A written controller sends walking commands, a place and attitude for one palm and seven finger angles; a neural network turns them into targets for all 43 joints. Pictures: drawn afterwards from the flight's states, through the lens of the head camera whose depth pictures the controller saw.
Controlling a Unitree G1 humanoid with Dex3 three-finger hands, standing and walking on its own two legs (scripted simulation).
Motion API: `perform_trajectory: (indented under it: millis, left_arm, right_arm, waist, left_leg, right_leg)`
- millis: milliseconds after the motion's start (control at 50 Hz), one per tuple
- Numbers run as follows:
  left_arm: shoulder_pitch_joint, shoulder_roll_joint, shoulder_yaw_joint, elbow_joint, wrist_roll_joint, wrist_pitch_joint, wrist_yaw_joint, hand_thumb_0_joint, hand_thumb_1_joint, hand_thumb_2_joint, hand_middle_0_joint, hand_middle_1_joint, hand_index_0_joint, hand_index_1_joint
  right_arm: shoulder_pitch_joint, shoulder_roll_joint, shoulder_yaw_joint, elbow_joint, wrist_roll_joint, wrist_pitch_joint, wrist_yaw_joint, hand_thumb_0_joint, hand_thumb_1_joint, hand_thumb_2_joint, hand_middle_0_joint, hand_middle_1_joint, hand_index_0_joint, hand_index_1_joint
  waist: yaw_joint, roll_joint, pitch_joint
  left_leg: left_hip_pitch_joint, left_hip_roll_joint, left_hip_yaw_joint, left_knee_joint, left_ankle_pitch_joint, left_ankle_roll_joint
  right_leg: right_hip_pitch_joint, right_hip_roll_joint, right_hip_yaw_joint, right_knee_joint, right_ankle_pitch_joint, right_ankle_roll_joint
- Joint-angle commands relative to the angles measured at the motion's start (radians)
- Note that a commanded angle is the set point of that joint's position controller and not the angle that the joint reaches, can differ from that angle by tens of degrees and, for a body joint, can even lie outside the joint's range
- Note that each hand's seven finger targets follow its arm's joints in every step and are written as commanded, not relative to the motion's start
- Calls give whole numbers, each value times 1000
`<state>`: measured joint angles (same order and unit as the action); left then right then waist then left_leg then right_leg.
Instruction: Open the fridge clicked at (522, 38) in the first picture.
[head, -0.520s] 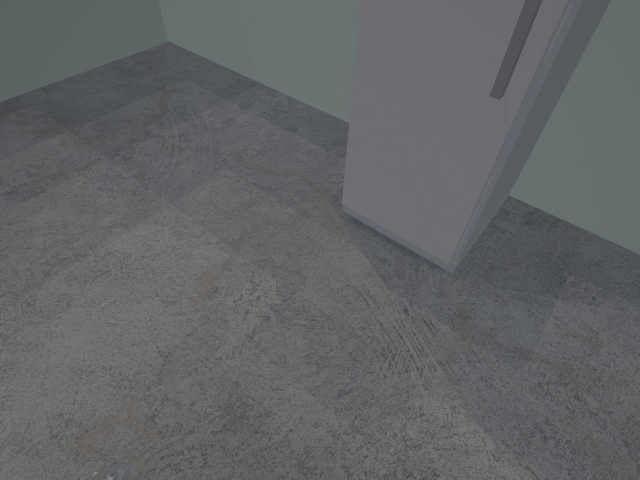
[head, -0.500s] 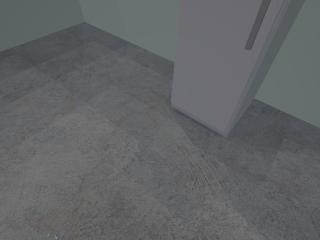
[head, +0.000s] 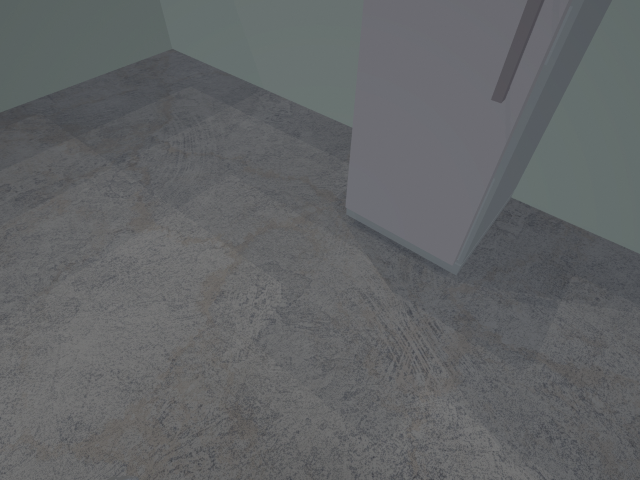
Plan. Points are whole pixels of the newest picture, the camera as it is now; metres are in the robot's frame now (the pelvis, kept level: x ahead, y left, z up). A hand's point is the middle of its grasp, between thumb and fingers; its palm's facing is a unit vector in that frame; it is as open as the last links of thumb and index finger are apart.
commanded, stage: stand and wait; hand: right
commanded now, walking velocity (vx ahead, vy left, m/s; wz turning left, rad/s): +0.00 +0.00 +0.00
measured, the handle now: (525, 35) +0.99 -0.41 +0.15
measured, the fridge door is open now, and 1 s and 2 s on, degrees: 0 0 0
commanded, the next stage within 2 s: look at it before walking up in 0.32 s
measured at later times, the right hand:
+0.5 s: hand out of the picture +0.06 -0.24 -0.15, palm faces -0.03 +0.94 -0.33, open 7.4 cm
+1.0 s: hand out of the picture +0.05 -0.24 -0.16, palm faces -0.04 +0.95 -0.32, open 7.4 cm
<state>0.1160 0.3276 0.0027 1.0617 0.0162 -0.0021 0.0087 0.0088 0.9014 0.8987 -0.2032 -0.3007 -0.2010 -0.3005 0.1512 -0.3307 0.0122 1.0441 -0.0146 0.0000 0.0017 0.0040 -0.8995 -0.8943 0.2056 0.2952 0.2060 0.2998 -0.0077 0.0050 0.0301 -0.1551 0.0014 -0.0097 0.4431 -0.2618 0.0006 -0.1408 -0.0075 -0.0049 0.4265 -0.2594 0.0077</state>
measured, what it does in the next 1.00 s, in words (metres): stands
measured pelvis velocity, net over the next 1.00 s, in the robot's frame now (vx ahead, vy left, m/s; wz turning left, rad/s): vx -0.02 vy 0.00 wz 0.00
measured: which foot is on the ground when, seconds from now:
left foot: down 0.00-1.00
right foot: down 0.00-1.00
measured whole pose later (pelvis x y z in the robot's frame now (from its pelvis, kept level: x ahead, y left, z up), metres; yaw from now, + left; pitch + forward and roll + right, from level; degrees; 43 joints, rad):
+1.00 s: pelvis -0.02 +0.00 +0.00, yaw +0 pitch -2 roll +0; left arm 0.13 0.33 0.00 1.12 0.01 -0.01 0.00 0.01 0.90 0.90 -0.20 -0.30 -0.20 -0.30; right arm 0.15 -0.33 0.01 1.09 -0.02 -0.01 0.00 0.00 -0.90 -0.89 0.20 0.30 0.21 0.30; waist -0.01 0.01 0.03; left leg -0.15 0.00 -0.01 0.38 -0.21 0.00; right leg -0.14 -0.01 -0.01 0.38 -0.21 0.01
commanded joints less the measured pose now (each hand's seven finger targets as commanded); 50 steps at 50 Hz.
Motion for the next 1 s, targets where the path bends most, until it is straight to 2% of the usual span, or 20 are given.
perform_trajectory:
  millis: [0, 180, 300, 460, 600, 680, 740, 980]
  left_arm:
    - [-58, 198, 37, -57, -5, -27, 10, 0, 900, 900, -200, -300, -200, -300]
    - [-41, 199, 33, -24, -6, -25, 6, 0, 900, 900, -200, -300, -200, -300]
    - [-36, 200, 32, -16, -5, -27, 5, 0, 900, 900, -200, -300, -200, -300]
    - [-30, 200, 33, -12, -7, -29, 5, 0, 900, 900, -200, -300, -200, -300]
    - [-35, 197, 32, -10, -6, -27, 3, 0, 900, 900, -200, -300, -200, -300]
    - [-31, 196, 32, -10, -7, -28, 3, 0, 900, 900, -200, -300, -200, -300]
    - [-34, 200, 31, -8, -7, -31, 3, 0, 900, 900, -200, -300, -200, -300]
    - [-37, 199, 31, -3, -9, -29, 4, 0, 900, 900, -200, -300, -200, -300]
  right_arm:
    - [-53, -209, -46, -58, 6, -24, -19, 0, -900, -900, 200, 300, 200, 300]
    - [-55, -212, -42, -33, 6, -24, -16, 0, -900, -900, 200, 300, 200, 300]
    - [-52, -210, -42, -28, 6, -24, -15, 0, -900, -900, 200, 300, 200, 300]
    - [-55, -208, -43, -27, 3, -26, -16, 0, -900, -900, 200, 300, 200, 300]
    - [-54, -206, -41, -25, 3, -25, -15, 0, -900, -900, 200, 300, 200, 300]
    - [-50, -205, -41, -24, 2, -26, -14, 0, -900, -900, 200, 300, 200, 300]
    - [-45, -204, -40, -22, 3, -27, -14, 0, -900, -900, 200, 300, 200, 300]
    - [-37, -204, -39, -14, 3, -27, -15, 0, -900, -900, 200, 300, 200, 300]
  waist:
    - [5, -1, -76]
    - [6, 10, -50]
    - [4, 1, -50]
    - [7, 6, -57]
    - [6, 6, -28]
    - [7, 13, -49]
    - [5, -4, -56]
    - [4, -3, -56]
  left_leg:
    - [17, 118, -94, -77, 251, 37]
    - [-2, 117, -107, -111, 156, 35]
    - [-4, 117, -110, -122, 133, 33]
    - [2, 116, -104, -118, 166, 33]
    - [-23, 114, -112, -138, 103, 30]
    - [-15, 116, -112, -138, 117, 30]
    - [-5, 117, -105, -132, 148, 29]
    - [4, 118, -101, -131, 168, 26]
  right_leg:
    - [26, -105, 77, -65, 230, -37]
    - [8, -106, 84, -94, 156, -35]
    - [7, -106, 87, -101, 146, -34]
    - [11, -111, 90, -104, 175, -34]
    - [1, -106, 94, -116, 129, -33]
    - [12, -108, 93, -110, 141, -34]
    - [16, -111, 90, -112, 161, -34]
    - [20, -113, 95, -113, 177, -34]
